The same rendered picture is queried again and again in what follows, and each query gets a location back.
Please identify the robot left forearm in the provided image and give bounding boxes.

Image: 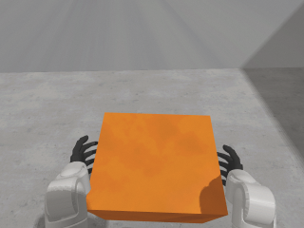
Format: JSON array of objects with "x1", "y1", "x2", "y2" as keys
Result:
[{"x1": 44, "y1": 161, "x2": 91, "y2": 228}]

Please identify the robot right forearm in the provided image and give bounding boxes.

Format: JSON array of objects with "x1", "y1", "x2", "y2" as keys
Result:
[{"x1": 225, "y1": 169, "x2": 276, "y2": 228}]

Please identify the robot right hand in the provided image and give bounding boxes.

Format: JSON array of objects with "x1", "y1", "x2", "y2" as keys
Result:
[{"x1": 217, "y1": 145, "x2": 243, "y2": 186}]

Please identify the robot left hand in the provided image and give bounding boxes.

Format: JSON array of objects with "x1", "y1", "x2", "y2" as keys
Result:
[{"x1": 70, "y1": 135, "x2": 98, "y2": 174}]

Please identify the carton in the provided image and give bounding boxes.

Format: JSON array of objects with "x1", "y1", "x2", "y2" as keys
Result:
[{"x1": 85, "y1": 112, "x2": 228, "y2": 224}]

